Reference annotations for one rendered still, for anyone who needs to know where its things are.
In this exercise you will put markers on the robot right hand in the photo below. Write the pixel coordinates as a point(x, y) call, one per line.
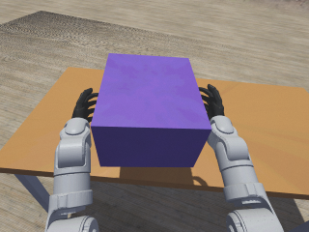
point(214, 106)

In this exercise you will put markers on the robot left hand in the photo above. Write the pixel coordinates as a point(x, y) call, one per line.
point(81, 109)

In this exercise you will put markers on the robot right forearm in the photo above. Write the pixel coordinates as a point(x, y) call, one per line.
point(241, 185)

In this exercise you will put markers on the table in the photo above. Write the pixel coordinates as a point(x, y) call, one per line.
point(273, 120)

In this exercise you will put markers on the robot right upper arm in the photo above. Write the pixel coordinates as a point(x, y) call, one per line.
point(252, 220)

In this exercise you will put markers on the robot left forearm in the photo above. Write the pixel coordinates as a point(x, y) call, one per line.
point(72, 167)

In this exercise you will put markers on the robot left upper arm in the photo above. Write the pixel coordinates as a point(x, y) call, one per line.
point(74, 224)

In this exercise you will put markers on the carton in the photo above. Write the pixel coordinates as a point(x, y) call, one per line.
point(149, 113)

